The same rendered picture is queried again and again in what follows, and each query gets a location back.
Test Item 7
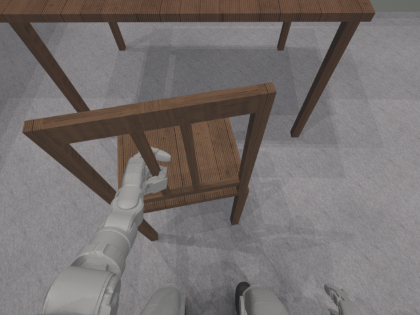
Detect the robot left shin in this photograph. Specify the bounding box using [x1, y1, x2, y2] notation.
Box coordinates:
[165, 283, 178, 289]

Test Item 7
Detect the left robot hand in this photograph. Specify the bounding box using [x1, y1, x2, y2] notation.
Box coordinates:
[121, 147, 171, 196]

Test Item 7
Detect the robot shin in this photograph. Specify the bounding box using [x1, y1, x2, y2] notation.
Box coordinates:
[243, 285, 261, 293]
[165, 283, 178, 289]

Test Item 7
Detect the robot right shin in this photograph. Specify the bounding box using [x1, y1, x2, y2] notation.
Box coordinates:
[243, 285, 261, 293]

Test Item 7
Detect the robot left forearm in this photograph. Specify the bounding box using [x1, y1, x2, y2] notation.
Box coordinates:
[41, 186, 144, 314]

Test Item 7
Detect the chair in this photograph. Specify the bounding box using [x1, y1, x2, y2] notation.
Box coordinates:
[22, 82, 276, 241]

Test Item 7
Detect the right robot hand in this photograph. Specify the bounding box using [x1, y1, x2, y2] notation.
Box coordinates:
[322, 283, 362, 315]

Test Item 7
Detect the table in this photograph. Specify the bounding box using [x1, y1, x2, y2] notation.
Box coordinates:
[0, 0, 375, 138]

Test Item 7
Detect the left robot upper arm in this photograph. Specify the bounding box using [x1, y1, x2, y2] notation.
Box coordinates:
[36, 266, 121, 315]

